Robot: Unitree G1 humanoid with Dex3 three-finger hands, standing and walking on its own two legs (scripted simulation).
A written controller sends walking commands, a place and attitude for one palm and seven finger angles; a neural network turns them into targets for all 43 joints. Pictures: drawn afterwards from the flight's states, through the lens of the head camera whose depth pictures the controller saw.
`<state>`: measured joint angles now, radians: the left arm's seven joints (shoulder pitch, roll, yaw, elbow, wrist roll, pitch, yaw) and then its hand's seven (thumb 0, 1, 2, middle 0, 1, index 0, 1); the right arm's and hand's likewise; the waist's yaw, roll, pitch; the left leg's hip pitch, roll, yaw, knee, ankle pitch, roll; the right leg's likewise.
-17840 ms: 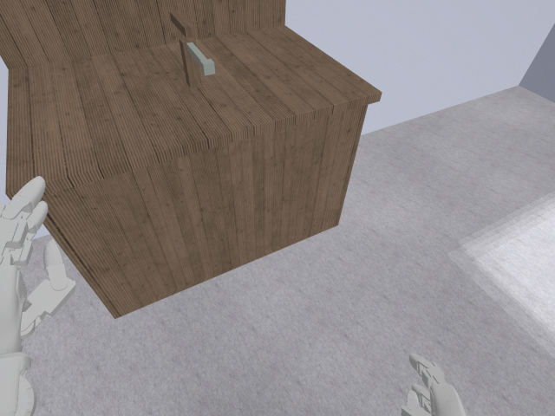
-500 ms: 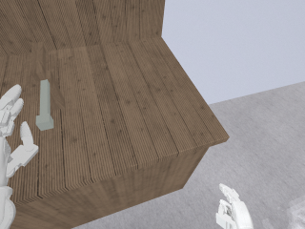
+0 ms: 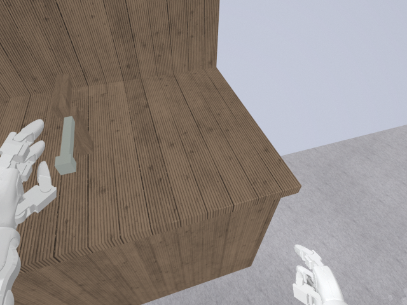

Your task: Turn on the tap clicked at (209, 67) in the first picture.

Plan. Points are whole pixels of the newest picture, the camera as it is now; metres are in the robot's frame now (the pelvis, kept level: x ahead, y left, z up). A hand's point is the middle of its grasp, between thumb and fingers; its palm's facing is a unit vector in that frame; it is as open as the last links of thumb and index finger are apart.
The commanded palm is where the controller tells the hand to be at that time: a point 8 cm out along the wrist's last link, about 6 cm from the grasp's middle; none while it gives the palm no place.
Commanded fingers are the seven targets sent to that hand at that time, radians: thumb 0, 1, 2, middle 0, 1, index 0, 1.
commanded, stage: turn the palm inward beside the body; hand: left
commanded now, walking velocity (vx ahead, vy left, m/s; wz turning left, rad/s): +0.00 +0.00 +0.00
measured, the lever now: (65, 164) +0.33 +0.31 +0.11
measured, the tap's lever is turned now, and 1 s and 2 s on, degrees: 0 0 0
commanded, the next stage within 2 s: reach beside the lever's end, fingers flat in 1.96 s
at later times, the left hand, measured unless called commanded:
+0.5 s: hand (69, 202) +0.21 +0.22 +0.17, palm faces +0.44 -0.84 -0.32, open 7.4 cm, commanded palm +0.15 +0.26 +0.18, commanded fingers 0.00 0.90 0.90 -0.20 -0.30 -0.20 -0.30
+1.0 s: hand (64, 219) +0.19 +0.21 +0.17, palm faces +0.50 -0.84 -0.21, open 7.4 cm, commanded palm +0.13 +0.25 +0.18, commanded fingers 0.00 0.90 0.90 -0.20 -0.30 -0.20 -0.30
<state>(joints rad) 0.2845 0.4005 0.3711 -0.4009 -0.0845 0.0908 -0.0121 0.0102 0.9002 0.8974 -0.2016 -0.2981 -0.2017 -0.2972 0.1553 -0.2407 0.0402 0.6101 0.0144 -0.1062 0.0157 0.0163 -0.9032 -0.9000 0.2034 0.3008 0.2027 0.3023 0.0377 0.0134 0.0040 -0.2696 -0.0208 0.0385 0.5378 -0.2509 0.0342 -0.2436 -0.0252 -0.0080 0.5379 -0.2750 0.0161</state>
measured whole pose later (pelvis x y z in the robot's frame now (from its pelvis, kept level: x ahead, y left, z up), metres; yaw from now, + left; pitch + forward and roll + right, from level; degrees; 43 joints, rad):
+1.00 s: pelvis +0.01 -0.04 -0.01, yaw +4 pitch -1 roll +0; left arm 0.42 0.30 0.30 -0.53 -0.21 0.14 0.11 0.01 0.89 0.90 -0.21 -0.30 -0.21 -0.30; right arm 0.17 -0.23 0.05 0.64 0.05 -0.21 -0.09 0.02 -0.90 -0.90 0.20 0.30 0.20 0.30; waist 0.10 0.06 -0.06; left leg -0.31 0.00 -0.04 0.63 -0.30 -0.02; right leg -0.26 0.00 -0.09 0.63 -0.36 -0.04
